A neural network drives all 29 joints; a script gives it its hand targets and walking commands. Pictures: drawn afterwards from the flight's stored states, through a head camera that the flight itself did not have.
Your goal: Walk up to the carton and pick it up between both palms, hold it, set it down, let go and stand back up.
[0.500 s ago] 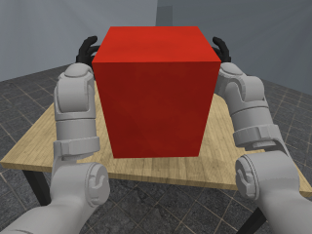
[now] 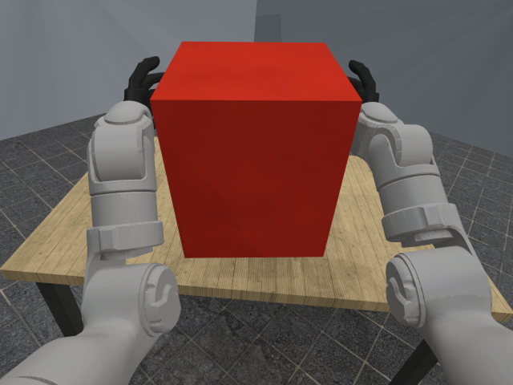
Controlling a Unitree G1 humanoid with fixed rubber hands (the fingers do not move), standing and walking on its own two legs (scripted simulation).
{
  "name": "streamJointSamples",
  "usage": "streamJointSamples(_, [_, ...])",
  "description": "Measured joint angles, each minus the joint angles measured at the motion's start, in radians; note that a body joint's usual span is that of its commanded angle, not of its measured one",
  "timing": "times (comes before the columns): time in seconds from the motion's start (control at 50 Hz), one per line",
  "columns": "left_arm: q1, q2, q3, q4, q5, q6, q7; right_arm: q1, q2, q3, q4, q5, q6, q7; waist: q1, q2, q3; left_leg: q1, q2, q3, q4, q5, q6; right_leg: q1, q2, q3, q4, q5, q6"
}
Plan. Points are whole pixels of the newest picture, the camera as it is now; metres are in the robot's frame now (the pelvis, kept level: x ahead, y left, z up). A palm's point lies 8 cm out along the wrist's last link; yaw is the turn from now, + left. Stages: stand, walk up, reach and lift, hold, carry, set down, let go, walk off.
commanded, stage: hold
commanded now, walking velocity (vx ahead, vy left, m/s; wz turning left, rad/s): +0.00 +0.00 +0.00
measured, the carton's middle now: (254, 151) +0.37 +0.00 +0.25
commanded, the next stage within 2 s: none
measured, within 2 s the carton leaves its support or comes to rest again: neither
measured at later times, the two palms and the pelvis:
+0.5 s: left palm (133, 117) +0.36 +0.17 +0.30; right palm (354, 116) +0.37 -0.14 +0.31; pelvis +0.00 +0.00 +0.00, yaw +0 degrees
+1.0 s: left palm (139, 117) +0.36 +0.16 +0.30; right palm (357, 116) +0.37 -0.14 +0.31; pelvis +0.00 +0.00 +0.00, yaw +0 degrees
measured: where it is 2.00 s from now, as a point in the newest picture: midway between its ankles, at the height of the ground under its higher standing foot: outside the picture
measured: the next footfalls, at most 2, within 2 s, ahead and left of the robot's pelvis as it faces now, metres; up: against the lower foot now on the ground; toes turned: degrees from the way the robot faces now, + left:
none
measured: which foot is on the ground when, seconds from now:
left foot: down 0.00-1.00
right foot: down 0.00-1.00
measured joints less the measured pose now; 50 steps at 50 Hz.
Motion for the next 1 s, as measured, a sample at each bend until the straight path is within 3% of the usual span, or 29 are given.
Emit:
streamJointSamples(0.28, [-0.021, 0.003, -0.001, 0.043, 0.007, -0.007, 0.006, -0.013, 0.008, -0.027, 0.045, -0.018, -0.013, 0.013, 0.004, -0.015, 0.000, -0.012, -0.001, -0.004, 0.004, -0.002, -0.002, -0.014, -0.001, -0.004, 0.011, -0.008, -0.002])
streamJointSamples(0.44, [0.040, 0.002, -0.012, -0.074, -0.006, 0.012, -0.005, 0.037, 0.006, 0.023, -0.059, 0.019, -0.006, -0.015, -0.003, -0.015, 0.007, 0.008, -0.002, 0.000, -0.006, -0.003, 0.000, 0.012, -0.001, 0.000, -0.014, 0.001, 0.002])
streamJointSamples(0.6, [0.013, -0.008, -0.016, -0.026, 0.002, 0.017, 0.014, 0.009, 0.003, -0.018, -0.003, -0.003, 0.002, 0.010, 0.001, -0.016, 0.011, 0.001, -0.007, -0.005, -0.002, -0.002, 0.002, 0.003, -0.006, -0.005, -0.001, -0.005, 0.004])
streamJointSamples(0.7, [0.034, -0.004, -0.024, -0.065, -0.009, 0.013, 0.013, 0.019, -0.002, 0.005, -0.043, 0.007, 0.003, 0.001, -0.004, -0.012, 0.000, -0.005, -0.003, 0.000, -0.001, -0.003, 0.002, 0.001, -0.002, 0.001, -0.013, 0.003, 0.003])
streamJointSamples(1.0, [0.010, -0.003, -0.019, -0.015, 0.001, 0.019, 0.009, 0.006, -0.008, 0.006, 0.004, 0.010, 0.008, 0.004, 0.004, -0.012, -0.001, -0.001, -0.002, 0.001, -0.002, -0.004, 0.000, -0.003, -0.002, 0.001, 0.001, -0.006, 0.001])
